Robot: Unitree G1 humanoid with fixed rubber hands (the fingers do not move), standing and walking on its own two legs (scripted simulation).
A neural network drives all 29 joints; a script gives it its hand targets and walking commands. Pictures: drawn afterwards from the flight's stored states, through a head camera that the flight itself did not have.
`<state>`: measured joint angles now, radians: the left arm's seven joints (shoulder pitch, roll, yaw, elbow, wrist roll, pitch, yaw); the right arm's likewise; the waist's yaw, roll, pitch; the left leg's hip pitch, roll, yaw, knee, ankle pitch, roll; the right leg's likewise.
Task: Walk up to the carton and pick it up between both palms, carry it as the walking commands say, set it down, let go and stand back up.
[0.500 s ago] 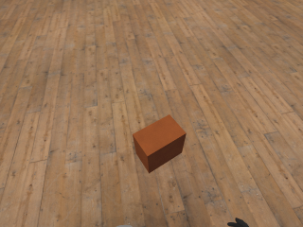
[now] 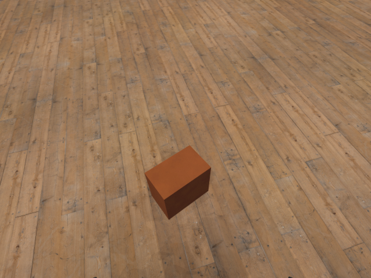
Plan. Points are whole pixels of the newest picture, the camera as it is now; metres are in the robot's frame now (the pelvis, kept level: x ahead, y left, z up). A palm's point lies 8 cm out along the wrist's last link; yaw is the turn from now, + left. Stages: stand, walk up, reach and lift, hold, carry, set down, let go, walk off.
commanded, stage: walk up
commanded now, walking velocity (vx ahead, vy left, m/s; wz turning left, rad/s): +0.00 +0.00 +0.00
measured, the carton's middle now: (179, 182) +0.65 +0.07 -0.63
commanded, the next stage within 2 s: none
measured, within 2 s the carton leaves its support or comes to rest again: neither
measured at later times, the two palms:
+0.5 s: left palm out of the picture +0.06 +0.27 -0.14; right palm out of the picture +0.07 -0.21 -0.09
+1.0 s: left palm out of the picture +0.07 +0.26 -0.13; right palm out of the picture +0.08 -0.23 -0.12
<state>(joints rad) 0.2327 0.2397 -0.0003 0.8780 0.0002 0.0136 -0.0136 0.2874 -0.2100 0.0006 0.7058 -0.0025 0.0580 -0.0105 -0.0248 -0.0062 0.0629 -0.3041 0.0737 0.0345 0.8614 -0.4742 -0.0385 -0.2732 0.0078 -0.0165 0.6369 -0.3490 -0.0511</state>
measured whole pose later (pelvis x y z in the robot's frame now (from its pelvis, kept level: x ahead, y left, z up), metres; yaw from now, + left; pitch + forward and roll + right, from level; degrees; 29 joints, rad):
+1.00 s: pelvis +0.01 +0.01 +0.00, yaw +0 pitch +0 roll -1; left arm 0.25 0.23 0.00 0.88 0.00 0.04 0.01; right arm 0.28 -0.20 0.00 0.71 0.00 0.05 -0.02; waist -0.02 0.03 0.06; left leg -0.30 0.09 0.04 0.63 -0.28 -0.02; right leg -0.27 0.03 -0.04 0.60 -0.32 -0.02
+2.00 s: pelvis -0.03 +0.05 +0.02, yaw +12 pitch +4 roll -7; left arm 0.15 0.25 0.00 0.88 0.00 0.09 -0.02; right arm 0.40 -0.21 0.00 0.76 0.00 0.00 -0.03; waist -0.06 -0.04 0.05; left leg -0.32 0.03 -0.09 0.49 -0.23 0.05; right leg -0.36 0.00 -0.12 1.02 -0.41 0.06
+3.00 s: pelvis +0.13 -0.10 -0.01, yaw +34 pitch +3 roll +0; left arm 0.17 0.24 0.00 0.81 0.00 0.11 -0.02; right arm 0.36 -0.21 0.00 0.77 0.00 0.03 -0.07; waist -0.04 -0.04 0.07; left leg -0.40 0.05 -0.10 0.70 -0.36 -0.07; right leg -0.38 -0.02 -0.10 0.98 -0.53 0.04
